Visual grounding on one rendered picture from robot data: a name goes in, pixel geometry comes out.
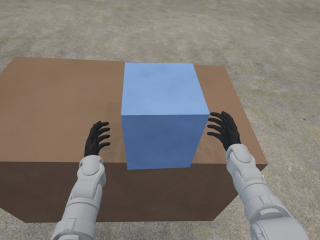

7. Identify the left robot hand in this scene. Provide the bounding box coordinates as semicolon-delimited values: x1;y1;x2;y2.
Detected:
84;121;111;157

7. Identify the pedestal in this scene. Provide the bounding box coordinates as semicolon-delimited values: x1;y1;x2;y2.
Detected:
0;56;268;223

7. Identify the right robot hand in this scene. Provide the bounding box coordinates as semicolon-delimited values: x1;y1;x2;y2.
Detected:
207;111;241;151

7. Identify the right robot forearm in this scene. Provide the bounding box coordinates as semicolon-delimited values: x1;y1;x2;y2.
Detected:
225;143;310;240

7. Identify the robot right upper arm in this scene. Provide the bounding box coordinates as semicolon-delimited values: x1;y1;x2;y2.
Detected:
250;216;308;240

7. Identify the carton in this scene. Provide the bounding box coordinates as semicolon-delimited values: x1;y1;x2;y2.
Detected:
121;62;210;170

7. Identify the left robot forearm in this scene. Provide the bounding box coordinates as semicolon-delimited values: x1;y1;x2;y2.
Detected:
50;155;106;240

